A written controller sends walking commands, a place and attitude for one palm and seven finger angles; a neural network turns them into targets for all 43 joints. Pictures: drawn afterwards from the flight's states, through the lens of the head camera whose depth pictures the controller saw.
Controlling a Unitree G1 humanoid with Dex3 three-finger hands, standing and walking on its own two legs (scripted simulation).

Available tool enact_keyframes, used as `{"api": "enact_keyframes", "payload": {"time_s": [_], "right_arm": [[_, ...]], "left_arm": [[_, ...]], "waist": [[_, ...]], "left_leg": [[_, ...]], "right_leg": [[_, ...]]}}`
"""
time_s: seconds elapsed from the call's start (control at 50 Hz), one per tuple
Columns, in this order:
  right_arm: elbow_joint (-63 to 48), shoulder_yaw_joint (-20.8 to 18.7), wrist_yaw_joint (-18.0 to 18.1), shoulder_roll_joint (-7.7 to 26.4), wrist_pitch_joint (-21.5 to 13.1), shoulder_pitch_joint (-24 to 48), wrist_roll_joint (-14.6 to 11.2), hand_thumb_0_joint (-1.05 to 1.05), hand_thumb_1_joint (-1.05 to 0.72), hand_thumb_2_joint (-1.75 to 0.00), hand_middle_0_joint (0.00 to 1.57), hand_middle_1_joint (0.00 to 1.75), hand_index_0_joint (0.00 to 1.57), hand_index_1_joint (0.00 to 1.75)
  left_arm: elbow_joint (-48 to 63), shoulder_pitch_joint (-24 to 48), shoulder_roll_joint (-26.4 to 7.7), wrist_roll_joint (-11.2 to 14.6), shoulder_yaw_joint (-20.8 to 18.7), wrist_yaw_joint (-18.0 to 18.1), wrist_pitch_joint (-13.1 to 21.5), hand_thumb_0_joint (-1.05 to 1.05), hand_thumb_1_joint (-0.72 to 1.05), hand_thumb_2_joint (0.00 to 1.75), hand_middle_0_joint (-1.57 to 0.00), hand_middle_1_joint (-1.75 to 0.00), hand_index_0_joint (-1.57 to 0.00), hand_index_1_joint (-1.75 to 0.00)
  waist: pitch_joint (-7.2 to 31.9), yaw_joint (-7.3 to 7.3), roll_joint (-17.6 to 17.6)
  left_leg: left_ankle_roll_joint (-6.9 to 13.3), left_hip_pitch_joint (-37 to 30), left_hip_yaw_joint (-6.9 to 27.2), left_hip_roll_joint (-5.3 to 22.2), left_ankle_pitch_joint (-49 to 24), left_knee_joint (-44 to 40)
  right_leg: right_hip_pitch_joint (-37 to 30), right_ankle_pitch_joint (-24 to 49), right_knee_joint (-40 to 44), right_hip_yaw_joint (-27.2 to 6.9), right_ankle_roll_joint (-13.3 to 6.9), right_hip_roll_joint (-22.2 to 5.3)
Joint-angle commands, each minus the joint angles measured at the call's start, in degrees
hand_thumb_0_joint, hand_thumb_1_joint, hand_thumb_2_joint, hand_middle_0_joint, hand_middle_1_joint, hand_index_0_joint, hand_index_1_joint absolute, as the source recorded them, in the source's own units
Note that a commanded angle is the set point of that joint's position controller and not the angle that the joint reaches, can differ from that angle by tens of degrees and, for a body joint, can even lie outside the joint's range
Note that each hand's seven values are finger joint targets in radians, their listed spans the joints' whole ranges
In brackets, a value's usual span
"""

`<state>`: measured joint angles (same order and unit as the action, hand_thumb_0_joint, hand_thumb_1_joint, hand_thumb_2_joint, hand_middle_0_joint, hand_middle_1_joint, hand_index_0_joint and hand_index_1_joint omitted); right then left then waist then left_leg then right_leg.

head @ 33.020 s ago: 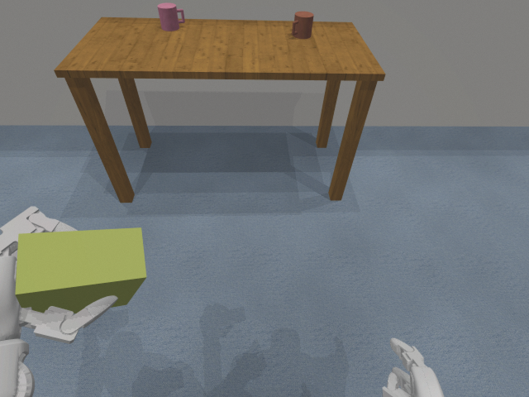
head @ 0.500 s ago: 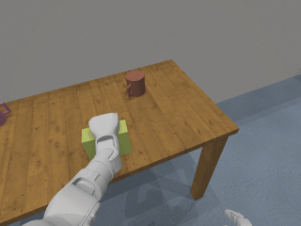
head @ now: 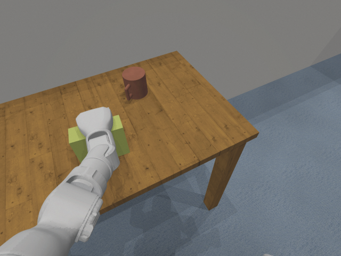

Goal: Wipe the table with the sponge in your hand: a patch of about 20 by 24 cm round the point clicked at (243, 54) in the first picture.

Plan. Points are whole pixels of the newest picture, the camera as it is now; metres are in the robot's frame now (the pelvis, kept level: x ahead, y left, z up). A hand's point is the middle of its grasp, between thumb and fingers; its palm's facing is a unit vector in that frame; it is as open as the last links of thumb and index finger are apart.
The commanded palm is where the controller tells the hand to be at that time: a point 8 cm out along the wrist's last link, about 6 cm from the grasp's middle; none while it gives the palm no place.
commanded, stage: wipe forward along the third lane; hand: left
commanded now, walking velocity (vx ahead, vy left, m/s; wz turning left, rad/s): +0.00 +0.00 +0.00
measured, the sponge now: (102, 145) +0.42 +0.19 -0.01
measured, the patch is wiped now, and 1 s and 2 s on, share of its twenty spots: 1.00 1.00 1.00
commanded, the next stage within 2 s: wipe back along the third lane in 0.70 s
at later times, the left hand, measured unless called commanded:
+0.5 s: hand (92, 122) +0.47 +0.22 +0.03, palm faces -0.10 -0.02 -0.99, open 9.7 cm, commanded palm +0.46 +0.22 +0.06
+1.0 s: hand (90, 114) +0.51 +0.24 +0.02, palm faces -0.08 +0.01 -1.00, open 9.7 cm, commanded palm +0.48 +0.21 +0.06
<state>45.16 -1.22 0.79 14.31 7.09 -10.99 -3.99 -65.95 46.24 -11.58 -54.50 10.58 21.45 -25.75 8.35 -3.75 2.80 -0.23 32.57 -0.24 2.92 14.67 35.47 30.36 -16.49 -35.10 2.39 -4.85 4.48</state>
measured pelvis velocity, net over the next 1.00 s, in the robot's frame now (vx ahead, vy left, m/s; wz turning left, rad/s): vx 0.02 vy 0.06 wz -0.03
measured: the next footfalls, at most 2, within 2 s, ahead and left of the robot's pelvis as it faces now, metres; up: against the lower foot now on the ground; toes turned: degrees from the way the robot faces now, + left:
none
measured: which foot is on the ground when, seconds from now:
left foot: down 0.00-1.00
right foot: down 0.00-1.00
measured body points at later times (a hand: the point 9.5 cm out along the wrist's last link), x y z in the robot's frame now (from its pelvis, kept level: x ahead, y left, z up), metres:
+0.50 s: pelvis +0.01 +0.03 +0.00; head +0.08 +0.03 +0.44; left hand +0.48 +0.22 +0.08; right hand +0.08 -0.23 -0.13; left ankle +0.02 +0.15 -0.72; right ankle +0.00 -0.06 -0.72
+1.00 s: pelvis +0.02 +0.06 -0.01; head +0.11 +0.07 +0.43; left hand +0.51 +0.23 +0.08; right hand +0.03 -0.20 -0.14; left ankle +0.02 +0.15 -0.72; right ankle +0.00 -0.06 -0.72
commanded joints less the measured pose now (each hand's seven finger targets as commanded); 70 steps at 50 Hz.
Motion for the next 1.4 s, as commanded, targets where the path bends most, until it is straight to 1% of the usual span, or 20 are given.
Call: {"api": "enact_keyframes", "payload": {"time_s": [0.0,0.12,0.3,0.36,0.42,0.52,0.58,0.62,0.68,0.72,0.74,0.78,0.8,0.88,0.96,1.04,1.08,1.16,1.22,1.38], "right_arm": [[-6.24,-1.68,0.0,7.18,-2.45,1.94,0.38,0.0,-0.9,-0.9,0.2,0.3,0.2,0.3],[-6.16,-1.84,-0.42,7.14,-2.51,0.74,0.54,0.0,-0.9,-0.9,0.2,0.3,0.2,0.3],[-5.41,-1.84,-0.57,7.8,-2.69,-1.1,1.01,0.0,-0.9,-0.9,0.2,0.3,0.2,0.3],[-5.32,-1.94,-0.7,7.63,-2.85,-1.31,0.86,0.0,-0.9,-0.9,0.2,0.3,0.2,0.3],[-4.81,-2.07,-0.86,7.99,-2.98,-2.6,1.12,0.0,-0.9,-0.9,0.2,0.3,0.2,0.3],[-4.3,-2.34,-1.16,8.14,-3.46,-3.92,1.48,0.0,-0.9,-0.9,0.2,0.3,0.2,0.3],[-3.53,-2.45,-1.23,8.61,-3.84,-4.87,1.6,0.0,-0.9,-0.9,0.2,0.3,0.2,0.3],[-3.26,-2.42,-1.49,8.67,-4.01,-5.54,1.78,0.0,-0.9,-0.9,0.2,0.3,0.2,0.3],[-3.07,-2.6,-1.81,9.04,-4.25,-6.61,1.97,0.0,-0.9,-0.9,0.2,0.3,0.2,0.3],[-3.06,-2.76,-2.23,8.84,-4.33,-7.02,2.03,0.0,-0.9,-0.9,0.2,0.3,0.2,0.3],[-2.75,-2.76,-2.3,9.17,-4.36,-7.4,2.04,0.0,-0.9,-0.9,0.2,0.3,0.2,0.3],[-2.73,-2.98,-2.4,9.16,-4.63,-7.91,2.22,0.0,-0.9,-0.9,0.2,0.3,0.2,0.3],[-2.95,-3.06,-2.74,8.91,-4.65,-8.24,2.23,0.0,-0.9,-0.9,0.2,0.3,0.2,0.3],[-2.99,-3.71,-3.46,8.42,-4.5,-7.97,2.42,0.0,-0.9,-0.9,0.2,0.3,0.2,0.3],[-3.01,-3.64,-4.06,7.87,-4.14,-6.33,2.08,0.0,-0.9,-0.9,0.2,0.3,0.2,0.3],[-2.62,-3.36,-4.42,7.8,-3.36,-5.12,1.89,0.0,-0.9,-0.9,0.2,0.3,0.2,0.3],[-2.9,-3.48,-4.54,7.49,-3.09,-4.14,1.99,0.0,-0.9,-0.9,0.2,0.3,0.2,0.3],[-4.01,-3.26,-4.59,7.11,-1.75,-1.57,1.75,0.0,-0.9,-0.9,0.2,0.3,0.2,0.3],[-5.02,-3.19,-4.79,6.61,-0.74,0.34,1.69,0.0,-0.9,-0.9,0.2,0.3,0.2,0.3],[-6.67,-2.77,-4.26,6.08,2.16,6.13,1.44,0.0,-0.9,-0.9,0.2,0.3,0.2,0.3]], "left_arm": [[3.44,20.06,-12.08,-2.08,-1.53,0.78,-0.61,0.0,0.1,1.3,-1.2,-1.6,-1.2,-1.6],[2.39,20.63,-10.23,-2.24,-0.52,0.53,-0.51,0.0,0.1,1.3,-1.2,-1.6,-1.2,-1.6],[0.17,23.72,-14.63,-3.21,-3.23,1.16,-0.79,0.0,0.1,1.3,-1.2,-1.6,-1.2,-1.6],[-0.4,27.41,-11.96,-3.33,-1.25,0.85,-1.03,0.0,0.1,1.3,-1.2,-1.6,-1.2,-1.6],[-1.58,28.22,-13.13,-3.45,-1.96,0.89,-0.82,0.0,0.1,1.3,-1.2,-1.6,-1.2,-1.6],[-3.46,30.18,-11.15,-3.4,-1.06,1.19,-0.4,0.0,0.1,1.3,-1.2,-1.6,-1.2,-1.6],[-3.72,34.88,-13.5,-3.59,-2.2,1.64,-0.33,0.0,0.1,1.3,-1.2,-1.6,-1.2,-1.6],[-5.18,35.58,-12.76,-4.08,-1.5,1.91,-0.86,0.0,0.1,1.3,-1.2,-1.6,-1.2,-1.6],[-6.61,35.88,-15.07,-3.99,-3.46,2.03,-1.11,0.0,0.1,1.3,-1.2,-1.6,-1.2,-1.6],[-7.36,36.98,-11.72,-3.99,-0.95,1.8,-1.45,0.0,0.1,1.3,-1.2,-1.6,-1.2,-1.6],[-7.75,37.26,-13.55,-3.95,-2.3,1.8,-1.42,0.0,0.1,1.3,-1.2,-1.6,-1.2,-1.6],[-7.32,38.77,-12.03,-3.84,-1.25,1.6,-1.07,0.0,0.1,1.3,-1.2,-1.6,-1.2,-1.6],[-8.29,35.88,-10.93,-3.62,-1.2,1.52,-1.25,0.0,0.1,1.3,-1.2,-1.6,-1.2,-1.6],[-5.96,33.55,-5.59,-2.1,0.73,1.31,-0.35,0.0,0.1,1.3,-1.2,-1.6,-1.2,-1.6],[-5.46,30.77,-0.69,0.34,2.72,1.83,-0.77,0.0,0.1,1.3,-1.2,-1.6,-1.2,-1.6],[-6.01,26.7,-1.02,0.96,2.23,2.31,-2.17,0.0,0.1,1.3,-1.2,-1.6,-1.2,-1.6],[-3.65,26.25,1.64,1.36,3.74,2.26,-2.0,0.0,0.1,1.3,-1.2,-1.6,-1.2,-1.6],[-2.28,19.42,2.02,1.62,2.9,1.85,-2.3,0.0,0.1,1.3,-1.2,-1.6,-1.2,-1.6],[0.63,16.57,5.76,1.65,5.94,1.6,-2.72,0.0,0.1,1.3,-1.2,-1.6,-1.2,-1.6],[6.68,11.65,6.33,1.82,6.7,1.61,-4.96,0.0,0.1,1.3,-1.2,-1.6,-1.2,-1.6]], "waist": [[14.75,-0.91,-6.41],[15.9,-1.53,-6.77],[16.87,-1.95,-5.23],[16.7,-3.06,-4.83],[18.11,-3.15,-3.97],[18.22,-4.12,-3.6],[19.01,-4.86,-2.44],[18.85,-5.27,-2.06],[21.0,-4.78,-1.54],[19.8,-5.73,-1.29],[20.33,-5.65,-1.87],[21.29,-6.1,-0.34],[21.88,-5.04,-0.47],[23.4,-4.29,-0.03],[21.35,-3.65,-1.35],[19.82,-2.44,-3.37],[20.67,-2.17,-1.96],[19.79,-0.17,-4.64],[17.89,0.09,-4.7],[15.98,1.66,-6.33]], "left_leg": [[3.11,-3.48,-1.77,-3.38,-3.61,-1.11],[3.15,-4.25,-1.88,-3.24,-5.52,-0.83],[3.17,-3.85,-1.83,-3.16,-7.0,-0.28],[3.13,-4.81,-1.31,-2.78,-7.3,-0.56],[3.08,-5.67,-0.97,-2.59,-7.84,-0.18],[3.07,-6.38,-0.55,-2.16,-8.99,0.42],[3.09,-6.71,0.16,-1.79,-9.1,0.61],[2.95,-6.63,0.31,-1.64,-9.34,0.93],[2.89,-6.5,0.7,-1.58,-10.92,1.55],[2.86,-6.88,0.83,-1.34,-10.46,1.68],[2.92,-6.7,0.95,-1.15,-10.57,1.91],[2.84,-8.02,1.64,-0.97,-12.03,2.17],[2.72,-8.22,1.71,-1.03,-12.69,2.29],[2.26,-11.85,2.46,-0.32,-16.01,2.54],[2.19,-11.6,2.44,-0.4,-15.58,1.28],[2.27,-11.08,1.44,-0.69,-15.24,0.18],[2.25,-13.22,1.29,-0.73,-17.99,0.25],[2.26,-12.63,0.65,-1.14,-20.49,-0.41],[2.16,-14.51,0.37,-1.05,-21.41,-0.83],[1.96,-15.92,-0.39,-1.98,-22.42,-1.88]], "right_leg": [[-10.26,16.11,6.48,-5.46,4.09,-3.8],[-9.79,19.08,5.99,-4.43,4.09,-3.55],[-8.84,20.01,5.06,-3.59,3.93,-3.3],[-6.58,18.59,4.89,-2.66,3.74,-2.97],[-5.47,17.6,4.4,-2.22,3.52,-2.57],[-2.68,16.86,3.81,-1.38,3.27,-1.88],[-0.83,15.14,3.27,-1.17,3.12,-1.62],[0.42,14.7,2.95,-0.87,3.0,-1.44],[0.01,15.67,2.08,-0.76,2.84,-1.31],[2.1,14.29,2.37,-0.33,2.87,-1.04],[1.99,14.43,2.21,-0.42,2.84,-1.0],[3.48,14.1,1.7,-0.21,2.71,-0.8],[3.19,14.07,1.53,0.1,2.56,-0.63],[4.26,14.79,1.26,0.62,2.34,-0.26],[2.91,14.99,2.12,0.98,2.32,-0.32],[-0.65,16.94,3.32,0.83,2.35,-0.57],[-1.24,19.01,3.2,0.87,2.23,-0.63],[-5.9,23.82,3.55,0.74,2.05,-1.13],[-5.86,24.42,4.25,1.09,2.0,-1.15],[-10.55,28.67,5.1,0.83,1.64,-1.91]]}}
